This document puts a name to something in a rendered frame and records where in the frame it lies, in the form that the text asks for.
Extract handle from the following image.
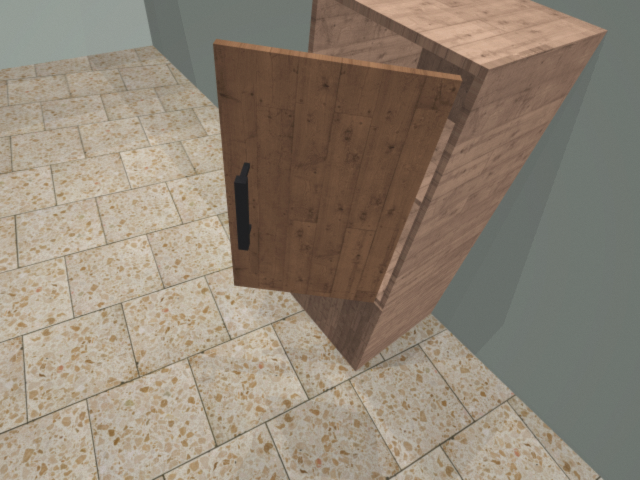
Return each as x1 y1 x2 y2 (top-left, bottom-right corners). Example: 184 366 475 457
234 162 251 251

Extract cupboard door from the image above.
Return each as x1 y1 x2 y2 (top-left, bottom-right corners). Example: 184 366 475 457
213 39 462 303

